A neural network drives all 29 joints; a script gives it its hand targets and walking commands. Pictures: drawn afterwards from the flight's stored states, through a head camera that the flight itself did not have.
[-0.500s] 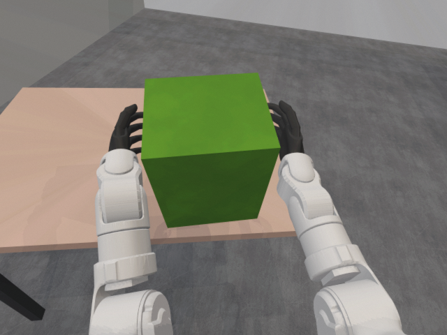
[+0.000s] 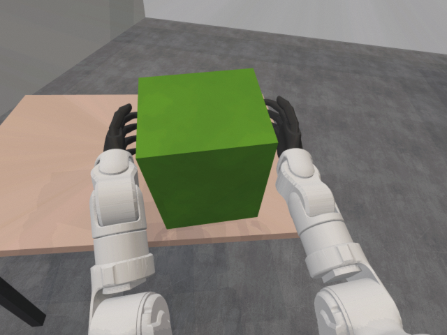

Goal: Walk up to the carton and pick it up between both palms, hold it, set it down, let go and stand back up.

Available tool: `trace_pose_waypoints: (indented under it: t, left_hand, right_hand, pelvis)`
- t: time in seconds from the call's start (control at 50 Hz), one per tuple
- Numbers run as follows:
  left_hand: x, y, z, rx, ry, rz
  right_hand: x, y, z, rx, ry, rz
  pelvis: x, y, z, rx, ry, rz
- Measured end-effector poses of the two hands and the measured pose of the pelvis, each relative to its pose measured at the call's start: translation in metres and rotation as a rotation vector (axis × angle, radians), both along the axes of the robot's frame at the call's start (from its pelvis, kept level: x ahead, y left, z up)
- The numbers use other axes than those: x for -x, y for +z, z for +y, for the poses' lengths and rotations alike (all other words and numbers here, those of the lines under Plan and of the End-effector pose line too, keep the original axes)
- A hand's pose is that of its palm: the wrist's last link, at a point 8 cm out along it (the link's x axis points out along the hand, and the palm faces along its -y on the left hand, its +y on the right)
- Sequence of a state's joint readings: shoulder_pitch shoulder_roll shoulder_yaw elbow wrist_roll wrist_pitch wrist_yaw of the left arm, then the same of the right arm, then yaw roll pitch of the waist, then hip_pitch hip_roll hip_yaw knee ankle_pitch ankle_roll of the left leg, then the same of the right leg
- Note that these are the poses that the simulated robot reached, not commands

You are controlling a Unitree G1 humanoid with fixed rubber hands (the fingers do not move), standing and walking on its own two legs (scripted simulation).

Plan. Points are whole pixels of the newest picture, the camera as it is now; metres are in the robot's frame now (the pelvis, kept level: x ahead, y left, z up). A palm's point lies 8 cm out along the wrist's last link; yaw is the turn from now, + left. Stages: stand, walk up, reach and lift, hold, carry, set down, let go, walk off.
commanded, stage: hold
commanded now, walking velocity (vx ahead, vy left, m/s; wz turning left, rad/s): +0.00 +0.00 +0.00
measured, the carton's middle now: (205, 156) +0.39 +0.01 +0.14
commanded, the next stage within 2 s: none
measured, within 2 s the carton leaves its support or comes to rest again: neither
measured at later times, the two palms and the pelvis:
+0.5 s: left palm (117, 149) +0.36 +0.15 +0.19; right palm (288, 140) +0.36 -0.13 +0.20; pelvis +0.00 +0.00 +0.00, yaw +0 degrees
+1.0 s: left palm (118, 149) +0.36 +0.15 +0.19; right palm (289, 140) +0.36 -0.13 +0.20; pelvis +0.00 +0.00 +0.00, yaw +0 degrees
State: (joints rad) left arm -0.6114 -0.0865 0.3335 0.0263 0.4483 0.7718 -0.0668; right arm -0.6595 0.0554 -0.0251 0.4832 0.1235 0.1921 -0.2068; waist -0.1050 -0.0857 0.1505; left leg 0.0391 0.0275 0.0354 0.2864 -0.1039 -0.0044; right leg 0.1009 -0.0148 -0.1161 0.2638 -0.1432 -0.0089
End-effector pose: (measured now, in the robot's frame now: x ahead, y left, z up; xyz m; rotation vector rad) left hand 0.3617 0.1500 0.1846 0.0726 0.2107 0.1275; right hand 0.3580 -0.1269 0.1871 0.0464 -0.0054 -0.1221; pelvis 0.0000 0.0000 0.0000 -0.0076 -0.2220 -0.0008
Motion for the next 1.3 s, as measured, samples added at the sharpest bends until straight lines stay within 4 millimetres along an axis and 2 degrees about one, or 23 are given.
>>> trace_pose_waypoints:
  t: [0.44, 1.3]
  left_hand:
    - [0.0002, 0.0083, -0.0002, 0.008, 0.000, -0.003]
    - [0.0004, 0.0064, -0.0002, 0.011, 0.006, -0.001]
  right_hand:
    - [-0.0003, 0.0106, -0.0002, 0.001, 0.001, -0.004]
    - [-0.0020, 0.0091, -0.0002, 0.000, 0.006, -0.001]
  pelvis:
    - [-0.0008, -0.0001, -0.0005, -0.001, -0.004, -0.007]
    - [-0.0046, 0.0000, -0.0035, -0.002, 0.000, -0.006]
